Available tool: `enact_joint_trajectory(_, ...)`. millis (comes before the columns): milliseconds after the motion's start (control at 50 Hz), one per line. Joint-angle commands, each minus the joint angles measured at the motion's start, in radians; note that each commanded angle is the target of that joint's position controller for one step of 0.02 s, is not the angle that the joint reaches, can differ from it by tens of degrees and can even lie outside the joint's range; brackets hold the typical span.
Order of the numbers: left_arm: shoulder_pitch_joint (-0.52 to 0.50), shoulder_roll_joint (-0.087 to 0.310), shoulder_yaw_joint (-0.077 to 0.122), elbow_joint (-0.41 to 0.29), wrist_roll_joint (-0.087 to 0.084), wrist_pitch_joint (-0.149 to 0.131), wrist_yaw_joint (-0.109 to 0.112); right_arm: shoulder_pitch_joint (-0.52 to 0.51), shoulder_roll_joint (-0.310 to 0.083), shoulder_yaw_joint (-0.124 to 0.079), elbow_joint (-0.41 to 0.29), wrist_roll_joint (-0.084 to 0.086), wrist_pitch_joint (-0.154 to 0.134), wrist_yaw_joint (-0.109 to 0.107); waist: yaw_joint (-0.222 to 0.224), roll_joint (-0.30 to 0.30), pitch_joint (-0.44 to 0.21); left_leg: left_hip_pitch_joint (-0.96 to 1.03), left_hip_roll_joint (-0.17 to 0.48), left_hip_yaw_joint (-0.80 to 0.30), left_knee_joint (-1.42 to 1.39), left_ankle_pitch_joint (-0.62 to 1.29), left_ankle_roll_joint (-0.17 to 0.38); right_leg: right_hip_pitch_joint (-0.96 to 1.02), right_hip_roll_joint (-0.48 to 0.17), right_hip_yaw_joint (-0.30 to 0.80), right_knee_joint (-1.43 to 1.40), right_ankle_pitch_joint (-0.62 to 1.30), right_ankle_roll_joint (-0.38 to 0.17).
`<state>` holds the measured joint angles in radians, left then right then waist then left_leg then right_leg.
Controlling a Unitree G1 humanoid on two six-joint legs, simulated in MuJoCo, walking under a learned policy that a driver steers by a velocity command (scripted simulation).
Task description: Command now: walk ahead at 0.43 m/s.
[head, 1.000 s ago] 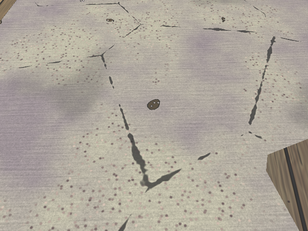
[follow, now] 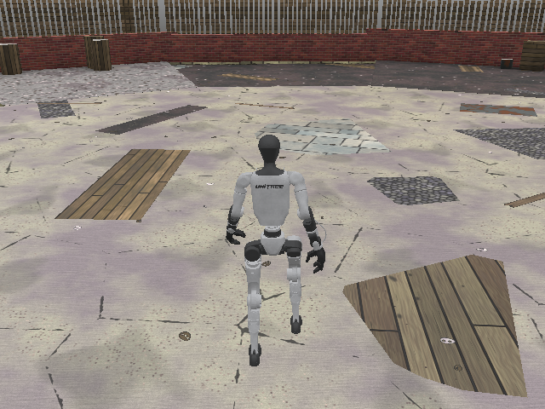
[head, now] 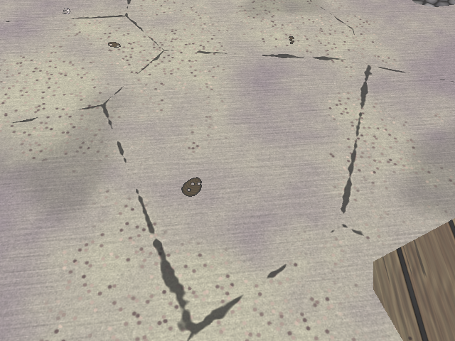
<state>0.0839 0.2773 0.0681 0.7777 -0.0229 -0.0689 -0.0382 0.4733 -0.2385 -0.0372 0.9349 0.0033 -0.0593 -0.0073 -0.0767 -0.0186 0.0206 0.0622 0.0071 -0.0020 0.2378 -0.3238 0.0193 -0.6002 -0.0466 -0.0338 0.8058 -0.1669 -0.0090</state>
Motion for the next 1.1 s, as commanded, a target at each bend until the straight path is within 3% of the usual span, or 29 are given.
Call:
enact_joint_trajectory(20, -0.216, 0.0, -0.019, -0.121, -0.001, -0.019, -0.017, 0.009, -0.178, -0.035, -0.045, 0.003, -0.013, -0.011, -0.018, 0.133, 0.106, -0.103, 0.193, -0.101, -0.134, 0.367, 0.155, 0.012, 0.036, -0.044, -0.177, 0.139, 0.003)
enact_joint_trajectory(60, -0.225, 0.032, -0.014, -0.132, -0.006, -0.017, -0.018, 0.011, -0.192, -0.042, -0.035, 0.014, -0.018, -0.011, 0.0, 0.148, 0.118, -0.077, 0.228, -0.102, -0.133, 0.381, 0.149, 0.044, 0.032, -0.017, -0.231, 0.153, -0.019)
enact_joint_trajectory(100, -0.197, 0.07, -0.002, -0.131, -0.005, -0.019, -0.016, -0.002, -0.2, -0.047, -0.031, 0.019, -0.017, -0.011, 0.039, 0.152, 0.091, -0.019, 0.251, -0.087, -0.068, 0.577, 0.128, 0.101, 0.044, -0.013, -0.266, 0.125, -0.052)
enact_joint_trajectory(120, -0.149, 0.093, 0.009, -0.12, -0.002, -0.018, -0.012, -0.008, -0.21, -0.051, -0.029, 0.018, -0.013, -0.011, 0.074, 0.164, 0.044, 0.002, 0.251, -0.07, 0.008, 0.764, 0.115, 0.181, 0.067, -0.028, -0.268, 0.105, -0.071)
enact_joint_trajectory(160, 0.133, 0.159, 0.049, -0.033, -0.003, -0.01, 0.007, -0.023, -0.2, -0.047, -0.036, 0.008, 0.0, -0.015, 0.214, 0.149, -0.133, -0.115, 0.188, -0.015, 0.344, 0.934, 0.067, 0.576, 0.083, -0.034, -0.27, 0.109, -0.127)
enact_joint_trajectory(180, 0.315, 0.234, 0.066, 0.005, 0.008, -0.001, 0.023, -0.01, -0.154, -0.03, -0.064, -0.017, 0.0, -0.017, 0.259, -0.01, -0.278, -0.362, 0.119, 0.01, 0.686, 0.537, 0.038, 0.887, -0.139, 0.232, -0.251, 0.05, -0.19)
enact_joint_trajectory(200, 0.335, 0.256, 0.059, 0.025, 0.017, -0.006, 0.008, 0.124, -0.012, 0.006, -0.063, 0.006, -0.02, -0.007, 0.166, -0.279, -0.438, -0.638, -0.059, -0.082, 0.986, -0.237, 0.0, 1.071, -0.348, 0.747, -0.45, -0.287, -0.338)
enact_joint_trajectory(220, 0.271, 0.159, 0.035, 0.021, 0.007, -0.01, 0.007, 0.006, -0.139, -0.024, -0.071, 0.036, -0.041, 0.0, 0.195, -0.172, -0.288, -0.744, -0.007, -0.152, 1.088, -0.229, 0.017, 0.941, -0.31, 0.763, -0.552, -0.417, -0.29)
enact_joint_trajectory(240, 0.184, 0.128, 0.023, 0.013, 0.004, -0.014, 0.009, -0.096, -0.18, -0.039, -0.107, 0.055, -0.052, 0.004, 0.17, -0.122, -0.126, -0.793, 0.041, -0.113, 1.083, -0.13, 0.034, 0.782, -0.283, 0.611, -0.576, -0.357, -0.249)
enact_joint_trajectory(260, 0.119, 0.116, 0.017, 0.006, 0.01, -0.02, 0.008, -0.132, -0.166, -0.037, -0.111, 0.045, -0.056, -0.003, 0.133, -0.026, -0.064, -0.745, 0.09, -0.094, 1.041, -0.04, 0.036, 0.635, -0.249, 0.502, -0.598, -0.217, -0.233)
enact_joint_trajectory(280, 0.081, 0.097, 0.013, 0.004, 0.023, -0.026, 0.005, -0.135, -0.153, -0.043, -0.109, 0.027, -0.052, -0.006, 0.099, -0.014, -0.03, -0.698, 0.12, -0.088, 0.996, 0.014, 0.03, 0.528, -0.211, 0.413, -0.618, -0.113, -0.226)
enact_joint_trajectory(300, 0.07, 0.084, 0.009, 0.008, 0.035, -0.031, 0.003, -0.11, -0.135, -0.043, -0.103, 0.017, -0.043, -0.005, 0.07, -0.037, -0.036, -0.63, 0.145, -0.096, 0.97, 0.044, 0.031, 0.463, -0.179, 0.346, -0.638, -0.051, -0.219)
enact_joint_trajectory(320, 0.058, 0.087, 0.01, 0.016, 0.033, -0.034, 0.004, -0.087, -0.109, -0.04, -0.102, 0.019, -0.031, -0.006, 0.047, -0.069, -0.039, -0.604, 0.151, -0.091, 0.944, 0.046, 0.019, 0.416, -0.178, 0.333, -0.673, -0.078, -0.239)
enact_joint_trajectory(380, 0.078, 0.097, 0.009, 0.044, 0.023, -0.046, 0.012, -0.16, -0.109, -0.041, -0.13, 0.01, -0.007, -0.013, 0.044, -0.051, 0.026, -0.655, 0.168, -0.073, 0.829, 0.107, -0.016, 0.339, -0.161, 0.247, -0.73, -0.054, -0.244)
enact_joint_trajectory(460, 0.155, 0.136, 0.016, 0.073, 0.017, -0.04, 0.032, -0.309, -0.098, -0.033, -0.174, -0.003, -0.02, -0.005, 0.09, -0.008, 0.05, -0.719, 0.154, -0.053, 0.573, 0.334, -0.038, 0.393, -0.14, 0.168, -0.733, 0.062, -0.222)
enact_joint_trajectory(580, 0.278, 0.164, 0.018, 0.129, 0.0, -0.017, 0.038, -0.497, -0.087, -0.015, -0.238, 0.015, -0.035, 0.028, 0.16, -0.012, 0.067, -0.692, 0.099, -0.018, 0.328, 0.404, -0.026, 0.537, -0.169, 0.124, -0.673, 0.104, -0.195)
enact_joint_trajectory(660, 0.28, 0.188, 0.026, 0.143, -0.001, 0.008, 0.042, -0.463, -0.133, -0.027, -0.254, 0.016, -0.043, 0.045, 0.111, -0.051, 0.028, -0.6, 0.059, 0.0, 0.264, 0.253, 0.027, 0.653, -0.213, 0.138, -0.55, 0.296, -0.159)
enact_joint_trajectory(680, 0.258, 0.188, 0.025, 0.139, 0.001, 0.014, 0.042, -0.369, -0.16, -0.042, -0.23, 0.015, -0.044, 0.043, 0.052, -0.053, -0.03, -0.464, 0.026, 0.031, 0.235, 0.243, 0.052, 0.649, -0.182, 0.106, -0.43, 0.466, -0.139)
enact_joint_trajectory(700, 0.261, 0.16, 0.013, 0.133, 0.009, 0.017, 0.044, -0.201, -0.213, -0.068, -0.18, 0.011, -0.044, 0.034, -0.018, -0.034, -0.146, -0.217, 0.029, 0.028, 0.248, 0.258, 0.087, 0.569, -0.126, 0.063, -0.223, 0.517, -0.108)
enact_joint_trajectory(720, 0.329, 0.073, -0.017, 0.1, 0.023, 0.006, 0.04, -0.051, -0.313, -0.092, -0.156, -0.014, -0.041, 0.027, -0.029, 0.128, -0.324, 0.185, 0.27, -0.301, 0.271, 0.22, 0.208, 0.239, -0.021, 0.0, 0.156, 0.249, -0.046)
enact_joint_trajectory(740, 0.37, 0.017, -0.036, 0.114, 0.015, -0.016, 0.036, -0.002, -0.299, -0.091, -0.134, 0.002, -0.034, 0.032, -0.023, 0.316, -0.42, 0.35, 0.398, -0.693, 0.104, 0.036, 0.305, -0.024, 0.113, 0.061, 0.406, -0.37, -0.013)
enact_joint_trajectory(760, 0.301, 0.134, -0.008, 0.103, -0.01, -0.035, 0.029, -0.044, -0.221, -0.064, -0.144, 0.006, -0.035, 0.034, -0.037, 0.221, -0.323, 0.285, 0.374, -0.655, 0.064, -0.058, 0.263, -0.134, 0.052, 0.157, 0.506, -0.379, -0.034)
enact_joint_trajectory(780, 0.215, 0.152, -0.003, 0.076, -0.027, -0.045, 0.027, -0.12, -0.19, -0.053, -0.161, 0.001, -0.034, 0.03, -0.019, 0.169, -0.2, 0.154, 0.34, -0.513, 0.05, -0.014, 0.229, -0.166, 0.0, 0.129, 0.503, -0.3, -0.049)
enact_joint_trajectory(800, 0.168, 0.142, -0.004, 0.07, -0.014, -0.045, 0.031, -0.189, -0.167, -0.044, -0.168, -0.007, -0.035, 0.032, 0.009, 0.081, -0.108, 0.009, 0.295, -0.402, 0.014, 0.08, 0.209, -0.139, -0.044, 0.103, 0.441, -0.215, -0.05)
enact_joint_trajectory(820, 0.17, 0.133, 0.002, 0.07, -0.002, -0.038, 0.034, -0.23, -0.149, -0.039, -0.174, -0.013, -0.041, 0.032, 0.044, 0.104, -0.077, -0.085, 0.273, -0.343, -0.013, 0.163, 0.206, -0.087, -0.078, 0.11, 0.376, -0.157, -0.044)
enact_joint_trajectory(860, 0.205, 0.098, -0.001, 0.088, 0.006, -0.014, 0.034, -0.255, -0.132, -0.036, -0.169, -0.012, -0.05, 0.037, 0.081, 0.102, -0.058, -0.177, 0.233, -0.26, -0.068, 0.244, 0.208, -0.002, -0.096, 0.108, 0.32, -0.108, -0.029)
enact_joint_trajectory(920, 0.156, 0.074, -0.007, 0.07, 0.016, 0.004, 0.038, -0.23, -0.165, -0.045, -0.143, -0.006, -0.057, 0.03, 0.09, 0.082, -0.011, -0.208, 0.23, -0.179, -0.114, 0.354, 0.231, -0.054, -0.106, 0.098, 0.201, -0.024, 0.005)
enact_joint_trajectory(1020, -0.014, 0.048, -0.015, 0.026, 0.018, -0.008, 0.027, -0.163, -0.183, -0.048, -0.102, 0.002, -0.044, 0.01, 0.041, 0.074, 0.026, -0.194, 0.175, -0.06, -0.139, 0.349, 0.183, -0.04, -0.07, 0.058, -0.116, 0.246, 0.019)
enact_joint_trajectory(1100, -0.131, 0.05, -0.021, -0.011, 0.009, -0.016, 0.012, -0.089, -0.194, -0.052, -0.054, 0.011, -0.031, 0.006, 0.003, 0.073, 0.059, -0.105, 0.208, -0.051, -0.12, 0.328, 0.177, -0.037, -0.042, 0.046, -0.244, 0.275, 0.004)
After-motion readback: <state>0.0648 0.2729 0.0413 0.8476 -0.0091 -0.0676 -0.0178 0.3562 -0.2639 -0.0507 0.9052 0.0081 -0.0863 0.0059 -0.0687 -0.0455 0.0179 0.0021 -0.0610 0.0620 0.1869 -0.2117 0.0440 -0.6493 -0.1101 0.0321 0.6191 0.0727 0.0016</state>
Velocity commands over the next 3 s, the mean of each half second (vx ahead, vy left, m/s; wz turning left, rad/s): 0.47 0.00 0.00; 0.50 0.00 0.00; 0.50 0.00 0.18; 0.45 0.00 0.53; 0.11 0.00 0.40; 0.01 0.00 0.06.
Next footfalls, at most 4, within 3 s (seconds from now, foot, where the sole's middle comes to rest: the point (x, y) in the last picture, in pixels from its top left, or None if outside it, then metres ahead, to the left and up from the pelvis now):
0.16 right None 0.26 -0.14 -0.78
0.70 left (175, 319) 0.56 0.11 -0.78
1.24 right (247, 227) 0.86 -0.13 -0.78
1.80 left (166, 171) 1.12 0.14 -0.78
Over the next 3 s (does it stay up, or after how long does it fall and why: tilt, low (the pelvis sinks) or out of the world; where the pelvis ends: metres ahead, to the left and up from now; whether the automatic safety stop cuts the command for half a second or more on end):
stays up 1.22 0.12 -0.01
